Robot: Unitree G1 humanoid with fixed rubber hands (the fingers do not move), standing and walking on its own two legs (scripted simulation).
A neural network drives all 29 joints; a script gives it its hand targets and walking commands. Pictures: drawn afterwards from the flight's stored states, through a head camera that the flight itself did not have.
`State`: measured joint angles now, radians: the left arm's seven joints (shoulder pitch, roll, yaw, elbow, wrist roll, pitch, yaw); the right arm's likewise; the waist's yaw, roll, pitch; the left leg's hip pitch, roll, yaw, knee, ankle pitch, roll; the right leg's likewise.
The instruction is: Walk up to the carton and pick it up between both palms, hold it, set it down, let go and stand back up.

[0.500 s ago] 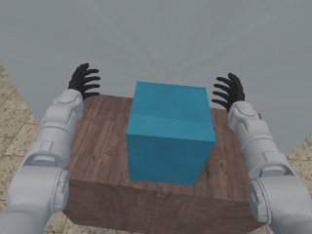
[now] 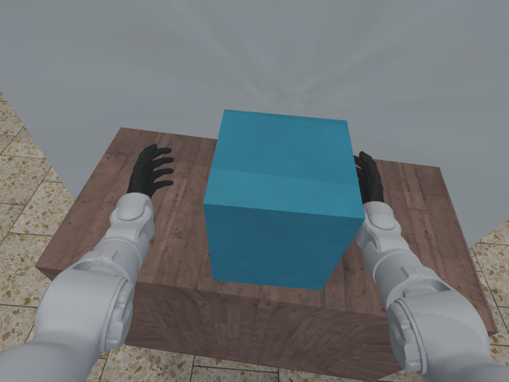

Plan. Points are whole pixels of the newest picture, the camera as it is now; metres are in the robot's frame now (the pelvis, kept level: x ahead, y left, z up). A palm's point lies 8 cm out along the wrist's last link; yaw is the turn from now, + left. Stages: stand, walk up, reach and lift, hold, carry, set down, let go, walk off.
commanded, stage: reach and lift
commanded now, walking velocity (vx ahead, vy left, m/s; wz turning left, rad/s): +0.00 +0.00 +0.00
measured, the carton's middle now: (275, 205) +0.42 -0.03 +0.02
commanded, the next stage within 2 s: none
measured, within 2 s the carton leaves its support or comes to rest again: neither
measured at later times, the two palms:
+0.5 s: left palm (166, 193) +0.41 +0.17 +0.05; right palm (361, 203) +0.41 -0.17 +0.05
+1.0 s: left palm (164, 201) +0.39 +0.16 +0.05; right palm (344, 215) +0.38 -0.14 +0.05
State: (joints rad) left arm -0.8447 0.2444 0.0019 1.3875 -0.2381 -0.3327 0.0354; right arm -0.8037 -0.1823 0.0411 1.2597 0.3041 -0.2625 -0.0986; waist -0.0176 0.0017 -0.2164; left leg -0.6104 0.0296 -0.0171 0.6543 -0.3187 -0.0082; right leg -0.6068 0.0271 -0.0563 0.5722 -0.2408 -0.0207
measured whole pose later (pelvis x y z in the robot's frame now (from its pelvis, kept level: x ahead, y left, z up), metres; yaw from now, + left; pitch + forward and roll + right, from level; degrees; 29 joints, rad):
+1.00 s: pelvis +0.00 +0.01 +0.02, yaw +1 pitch +10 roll -1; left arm -0.77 0.05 0.43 1.29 0.23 -0.43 0.05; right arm -0.67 0.10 -0.56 1.06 -0.40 -0.40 -0.10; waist -0.03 0.01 -0.08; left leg -0.41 0.01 -0.01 0.48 -0.25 0.00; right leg -0.40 0.01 -0.06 0.41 -0.18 -0.01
